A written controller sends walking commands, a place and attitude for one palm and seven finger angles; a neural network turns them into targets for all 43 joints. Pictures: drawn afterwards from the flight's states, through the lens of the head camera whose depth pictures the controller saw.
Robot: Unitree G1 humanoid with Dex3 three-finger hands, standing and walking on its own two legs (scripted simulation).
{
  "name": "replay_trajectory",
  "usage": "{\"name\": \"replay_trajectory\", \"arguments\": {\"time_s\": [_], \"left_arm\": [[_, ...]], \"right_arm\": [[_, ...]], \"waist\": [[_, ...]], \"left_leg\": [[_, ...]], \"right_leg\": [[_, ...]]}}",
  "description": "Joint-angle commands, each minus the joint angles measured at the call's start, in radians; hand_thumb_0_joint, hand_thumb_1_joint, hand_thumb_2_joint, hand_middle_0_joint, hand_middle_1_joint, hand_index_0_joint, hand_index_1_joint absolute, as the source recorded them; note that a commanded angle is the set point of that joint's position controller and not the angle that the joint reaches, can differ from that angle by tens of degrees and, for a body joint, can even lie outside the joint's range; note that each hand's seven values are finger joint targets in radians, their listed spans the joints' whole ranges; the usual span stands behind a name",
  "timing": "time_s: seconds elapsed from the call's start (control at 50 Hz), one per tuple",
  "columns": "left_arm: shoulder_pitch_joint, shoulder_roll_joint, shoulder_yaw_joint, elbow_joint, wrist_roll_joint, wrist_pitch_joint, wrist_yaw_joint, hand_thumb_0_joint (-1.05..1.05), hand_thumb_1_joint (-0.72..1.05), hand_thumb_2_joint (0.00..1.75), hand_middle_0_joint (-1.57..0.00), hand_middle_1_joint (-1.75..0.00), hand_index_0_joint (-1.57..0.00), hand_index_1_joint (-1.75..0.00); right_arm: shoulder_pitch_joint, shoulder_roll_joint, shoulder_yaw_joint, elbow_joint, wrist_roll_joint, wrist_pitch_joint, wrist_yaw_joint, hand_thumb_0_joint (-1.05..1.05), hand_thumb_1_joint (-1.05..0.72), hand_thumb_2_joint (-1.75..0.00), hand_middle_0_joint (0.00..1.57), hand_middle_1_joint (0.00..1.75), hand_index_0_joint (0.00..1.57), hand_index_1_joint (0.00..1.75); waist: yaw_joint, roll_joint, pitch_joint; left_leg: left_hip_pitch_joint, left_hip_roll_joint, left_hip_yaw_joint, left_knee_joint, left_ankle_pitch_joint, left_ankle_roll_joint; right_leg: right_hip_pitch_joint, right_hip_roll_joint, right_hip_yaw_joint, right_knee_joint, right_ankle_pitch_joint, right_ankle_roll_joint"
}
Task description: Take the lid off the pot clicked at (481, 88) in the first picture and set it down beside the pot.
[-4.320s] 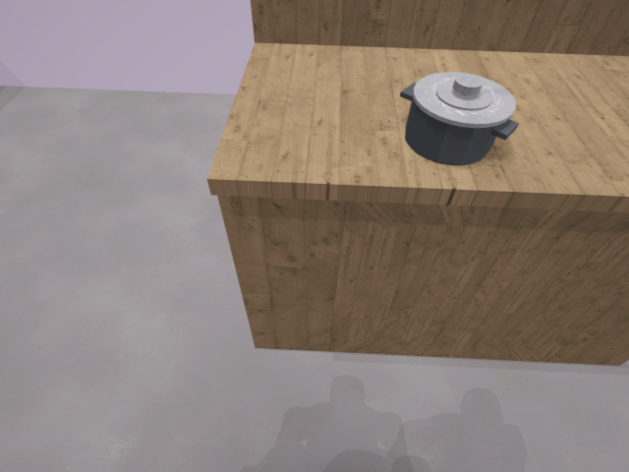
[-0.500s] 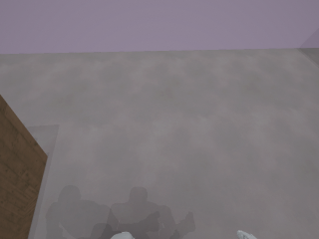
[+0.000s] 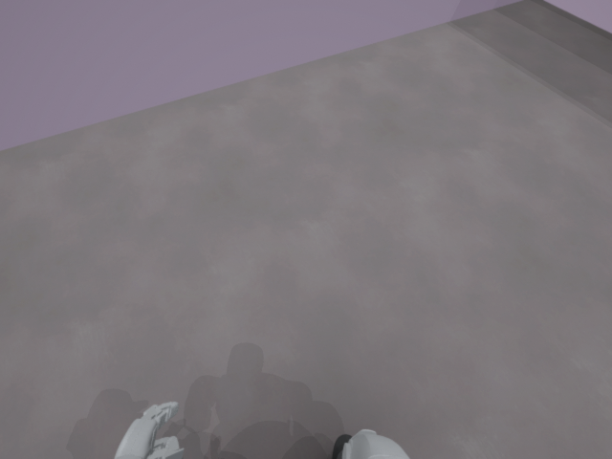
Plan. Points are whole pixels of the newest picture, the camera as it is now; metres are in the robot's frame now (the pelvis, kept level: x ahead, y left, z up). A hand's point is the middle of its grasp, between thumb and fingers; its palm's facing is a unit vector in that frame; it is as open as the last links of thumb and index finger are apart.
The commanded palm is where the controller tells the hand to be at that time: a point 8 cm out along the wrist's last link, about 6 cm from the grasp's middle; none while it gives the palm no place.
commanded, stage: turn to face it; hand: left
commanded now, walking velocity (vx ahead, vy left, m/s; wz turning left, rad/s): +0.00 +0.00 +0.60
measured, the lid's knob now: out of the picture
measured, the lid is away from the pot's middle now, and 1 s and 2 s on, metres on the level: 0.01 0.01 0.01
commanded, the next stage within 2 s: none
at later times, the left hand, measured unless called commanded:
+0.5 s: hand out of the picture +0.11 +0.25 -0.17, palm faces +0.31 -0.93 -0.20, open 7.3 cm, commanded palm none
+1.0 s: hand out of the picture +0.06 +0.20 -0.13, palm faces +0.56 -0.77 -0.29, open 7.3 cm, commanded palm none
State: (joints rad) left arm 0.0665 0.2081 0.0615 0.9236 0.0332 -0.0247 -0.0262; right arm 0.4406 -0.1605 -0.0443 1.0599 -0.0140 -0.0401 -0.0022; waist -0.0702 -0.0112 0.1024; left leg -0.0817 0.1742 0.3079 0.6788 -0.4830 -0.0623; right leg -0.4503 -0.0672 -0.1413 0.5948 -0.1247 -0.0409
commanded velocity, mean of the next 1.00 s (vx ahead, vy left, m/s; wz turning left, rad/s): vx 0.00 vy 0.00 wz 0.60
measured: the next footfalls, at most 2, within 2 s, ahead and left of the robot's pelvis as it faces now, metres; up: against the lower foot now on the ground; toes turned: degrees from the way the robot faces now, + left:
left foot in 0.36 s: +0.14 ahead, +0.12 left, +0.00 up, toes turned +22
right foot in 0.92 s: +0.19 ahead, -0.11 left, +0.00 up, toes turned +30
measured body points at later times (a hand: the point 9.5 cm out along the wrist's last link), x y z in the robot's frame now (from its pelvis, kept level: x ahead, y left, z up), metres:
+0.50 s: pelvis +0.07 +0.03 +0.01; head +0.09 +0.08 +0.45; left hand +0.09 +0.30 -0.15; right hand +0.21 -0.20 -0.11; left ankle +0.10 +0.11 -0.72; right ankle +0.09 -0.12 -0.64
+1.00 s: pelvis +0.10 -0.02 +0.01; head +0.15 -0.02 +0.46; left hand +0.03 +0.24 -0.11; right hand +0.32 -0.20 -0.14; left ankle +0.06 +0.09 -0.67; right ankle +0.15 -0.13 -0.72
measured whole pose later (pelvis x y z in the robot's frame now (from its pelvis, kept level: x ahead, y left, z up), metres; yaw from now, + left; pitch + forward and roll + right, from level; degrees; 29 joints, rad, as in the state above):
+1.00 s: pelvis +0.10 -0.02 +0.01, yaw +35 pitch +2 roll +0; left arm 0.21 0.19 0.04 0.85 0.01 0.03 0.03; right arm 0.18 -0.27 -0.10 0.90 -0.02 0.07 0.02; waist -0.01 0.06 0.06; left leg -0.54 -0.06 -0.06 0.98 -0.42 -0.02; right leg -0.26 -0.04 -0.07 0.55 -0.33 0.00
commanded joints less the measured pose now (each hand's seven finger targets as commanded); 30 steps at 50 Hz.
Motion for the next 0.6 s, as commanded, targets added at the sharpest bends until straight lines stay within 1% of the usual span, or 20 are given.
{"name": "replay_trajectory", "arguments": {"time_s": [0.0, 0.02, 0.04, 0.06, 0.1, 0.16, 0.2, 0.24, 0.26, 0.28, 0.3, 0.32, 0.34, 0.36, 0.38, 0.4, 0.44, 0.46, 0.5, 0.58], "left_arm": [[0.329, 0.219, 0.036, 0.058, -0.02, -0.031, 0.04, 0.0, 0.9, 0.9, -0.2, -0.3, -0.2, -0.3], [0.25, 0.176, 0.024, 0.04, -0.02, -0.027, 0.046, 0.0, 0.9, 0.9, -0.2, -0.3, -0.2, -0.3], [0.187, 0.131, 0.011, 0.029, -0.019, -0.024, 0.052, 0.0, 0.9, 0.9, -0.2, -0.3, -0.2, -0.3], [0.126, 0.109, 0.01, 0.014, -0.016, -0.02, 0.059, 0.0, 0.9, 0.9, -0.2, -0.3, -0.2, -0.3], [0.076, 0.094, 0.006, -0.004, -0.011, -0.013, 0.061, 0.0, 0.9, 0.9, -0.2, -0.3, -0.2, -0.3], [0.059, 0.099, 0.012, -0.009, -0.009, 0.0, 0.065, 0.0, 0.9, 0.9, -0.2, -0.3, -0.2, -0.3], [0.065, 0.106, 0.022, -0.017, -0.008, 0.007, 0.063, 0.0, 0.9, 0.9, -0.2, -0.3, -0.2, -0.3], [0.079, 0.113, 0.036, -0.027, -0.004, 0.014, 0.064, 0.0, 0.9, 0.9, -0.2, -0.3, -0.2, -0.3], [0.079, 0.111, 0.039, -0.031, -0.001, 0.018, 0.066, 0.0, 0.9, 0.9, -0.2, -0.3, -0.2, -0.3], [0.079, 0.119, 0.042, -0.041, -0.006, 0.023, 0.062, 0.0, 0.9, 0.9, -0.2, -0.3, -0.2, -0.3], [0.082, 0.123, 0.043, -0.05, -0.011, 0.031, 0.058, 0.0, 0.9, 0.9, -0.2, -0.3, -0.2, -0.3], [0.094, 0.104, 0.042, -0.065, -0.017, 0.04, 0.053, 0.0, 0.9, 0.9, -0.2, -0.3, -0.2, -0.3], [0.101, 0.051, 0.037, -0.102, -0.025, 0.048, 0.045, 0.0, 0.9, 0.9, -0.2, -0.3, -0.2, -0.3], [0.014, 0.058, 0.022, -0.153, -0.012, 0.047, 0.043, 0.0, 0.9, 0.9, -0.2, -0.3, -0.2, -0.3], [0.007, 0.05, 0.03, -0.143, -0.003, 0.048, 0.046, 0.0, 0.9, 0.9, -0.2, -0.3, -0.2, -0.3], [0.022, 0.063, 0.034, -0.13, -0.004, 0.044, 0.044, 0.0, 0.9, 0.9, -0.2, -0.3, -0.2, -0.3], [0.086, 0.083, 0.039, -0.085, -0.006, 0.045, 0.039, 0.0, 0.9, 0.9, -0.2, -0.3, -0.2, -0.3], [0.105, 0.086, 0.038, -0.073, -0.008, 0.048, 0.037, 0.0, 0.9, 0.9, -0.2, -0.3, -0.2, -0.3], [0.125, 0.098, 0.037, -0.067, -0.011, 0.059, 0.039, 0.0, 0.9, 0.9, -0.2, -0.3, -0.2, -0.3], [0.119, 0.117, 0.039, -0.078, -0.011, 0.067, 0.041, 0.0, 0.9, 0.9, -0.2, -0.3, -0.2, -0.3]], "right_arm": [[-0.016, -0.054, -0.001, -0.066, 0.017, 0.005, -0.026, 0.0, -0.9, -0.9, 0.2, 0.3, 0.2, 0.3], [-0.022, -0.073, -0.006, -0.051, 0.011, 0.015, -0.025, 0.0, -0.9, -0.9, 0.2, 0.3, 0.2, 0.3], [-0.033, -0.07, -0.007, -0.036, 0.004, 0.025, -0.023, 0.0, -0.9, -0.9, 0.2, 0.3, 0.2, 0.3], [-0.021, -0.059, -0.007, -0.03, 0.003, 0.035, -0.02, 0.0, -0.9, -0.9, 0.2, 0.3, 0.2, 0.3], [-0.012, -0.04, -0.004, -0.025, -0.001, 0.056, -0.014, 0.0, -0.9, -0.9, 0.2, 0.3, 0.2, 0.3], [-0.034, -0.03, -0.006, -0.045, -0.002, 0.068, -0.002, 0.0, -0.9, -0.9, 0.2, 0.3, 0.2, 0.3], [-0.08, -0.032, -0.01, -0.071, -0.003, 0.068, 0.006, 0.0, -0.9, -0.9, 0.2, 0.3, 0.2, 0.3], [-0.122, -0.04, -0.017, -0.106, -0.004, 0.064, 0.011, 0.0, -0.9, -0.9, 0.2, 0.3, 0.2, 0.3], [-0.122, -0.044, -0.022, -0.118, -0.004, 0.06, 0.013, 0.0, -0.9, -0.9, 0.2, 0.3, 0.2, 0.3], [-0.11, -0.051, -0.025, -0.123, -0.008, 0.059, 0.014, 0.0, -0.9, -0.9, 0.2, 0.3, 0.2, 0.3], [-0.096, -0.072, -0.032, -0.13, -0.011, 0.058, 0.016, 0.0, -0.9, -0.9, 0.2, 0.3, 0.2, 0.3], [-0.067, -0.123, -0.045, -0.137, -0.014, 0.053, 0.016, 0.0, -0.9, -0.9, 0.2, 0.3, 0.2, 0.3], [-0.033, -0.237, -0.072, -0.162, -0.021, 0.048, 0.01, 0.0, -0.9, -0.9, 0.2, 0.3, 0.2, 0.3], [0.01, -0.284, -0.078, -0.161, -0.021, 0.047, -0.002, 0.0, -0.9, -0.9, 0.2, 0.3, 0.2, 0.3], [-0.014, -0.284, -0.079, -0.152, -0.017, 0.041, -0.014, 0.0, -0.9, -0.9, 0.2, 0.3, 0.2, 0.3], [-0.079, -0.26, -0.07, -0.171, -0.013, 0.038, -0.018, 0.0, -0.9, -0.9, 0.2, 0.3, 0.2, 0.3], [-0.178, -0.221, -0.054, -0.206, -0.009, 0.028, -0.02, 0.0, -0.9, -0.9, 0.2, 0.3, 0.2, 0.3], [-0.202, -0.219, -0.052, -0.217, -0.005, 0.024, -0.019, 0.0, -0.9, -0.9, 0.2, 0.3, 0.2, 0.3], [-0.203, -0.226, -0.054, -0.215, -0.002, 0.025, -0.016, 0.0, -0.9, -0.9, 0.2, 0.3, 0.2, 0.3], [-0.205, -0.245, -0.062, -0.216, -0.001, 0.038, -0.008, 0.0, -0.9, -0.9, 0.2, 0.3, 0.2, 0.3]], "waist": [[0.152, -0.196, -0.367], [0.125, -0.181, -0.295], [0.098, -0.115, -0.233], [0.068, -0.11, -0.195], [0.04, -0.116, -0.163], [0.031, -0.119, -0.14], [0.042, -0.125, -0.119], [0.054, -0.141, -0.108], [0.053, -0.121, -0.116], [0.04, -0.11, -0.12], [0.029, -0.069, -0.118], [0.013, 0.062, -0.128], [-0.007, 0.366, -0.117], [-0.044, 0.312, -0.117], [-0.024, 0.287, -0.18], [0.003, 0.231, -0.19], [0.051, 0.127, -0.195], [0.062, 0.109, -0.194], [0.063, 0.105, -0.187], [0.052, 0.118, -0.149]], "left_leg": [[-0.437, -0.059, -0.271, 0.595, -0.137, 0.028], [-0.45, -0.042, -0.283, 0.61, -0.073, 0.025], [-0.433, -0.025, -0.286, 0.584, -0.012, 0.021], [-0.415, -0.02, -0.287, 0.533, 0.021, 0.017], [-0.368, -0.031, -0.257, 0.449, 0.051, 0.008], [-0.346, -0.041, -0.219, 0.343, 0.084, 0.006], [-0.351, -0.049, -0.191, 0.261, 0.095, 0.009], [-0.342, -0.052, -0.177, 0.178, 0.095, 0.015], [-0.306, -0.052, -0.184, 0.109, 0.112, 0.022], [-0.265, -0.074, -0.155, 0.043, 0.171, 0.025], [-0.194, -0.088, -0.144, -0.037, 0.237, 0.03], [-0.132, -0.037, -0.251, -0.168, 0.29, 0.062], [-0.077, 0.197, -0.631, -0.34, 0.459, 0.19], [-0.074, 0.307, -0.796, -0.408, 0.507, 0.294], [-0.043, 0.269, -0.802, -0.386, 0.498, 0.282], [-0.035, 0.222, -0.725, -0.359, 0.495, 0.258], [-0.053, 0.124, -0.556, -0.336, 0.556, 0.216], [-0.071, 0.098, -0.508, -0.343, 0.577, 0.207], [-0.076, 0.076, -0.492, -0.359, 0.565, 0.205], [-0.09, 0.055, -0.541, -0.4, 0.381, 0.212]], "right_leg": [[0.592, -0.398, 0.361, -0.16, 0.72, -0.179], [0.507, -0.374, 0.305, -0.198, 0.605, -0.151], [0.409, -0.34, 0.231, -0.221, 0.536, -0.126], [0.341, -0.323, 0.172, -0.248, 0.469, -0.114], [0.238, -0.303, 0.084, -0.278, 0.37, -0.099], [0.191, -0.301, 0.031, -0.305, 0.197, -0.09], [0.191, -0.3, 0.002, -0.292, 0.124, -0.082], [0.198, -0.317, -0.002, -0.256, 0.088, -0.077], [0.193, -0.323, 0.0, -0.214, 0.064, -0.067], [0.181, -0.308, -0.031, -0.171, 0.028, -0.048], [0.135, -0.285, -0.056, -0.108, -0.036, -0.019], [0.067, -0.228, -0.081, 0.028, -0.143, 0.024], [-0.133, -0.084, -0.112, 0.265, -0.453, 0.114], [-0.211, -0.035, 0.015, 0.498, -0.543, 0.121], [-0.255, -0.033, 0.111, 0.62, -0.485, 0.116], [-0.272, -0.037, 0.144, 0.674, -0.391, 0.118], [-0.216, -0.046, 0.152, 0.668, -0.246, 0.133], [-0.189, -0.047, 0.148, 0.644, -0.214, 0.139], [-0.153, -0.04, 0.151, 0.603, -0.196, 0.148], [-0.138, -0.029, 0.15, 0.496, -0.198, 0.156]]}}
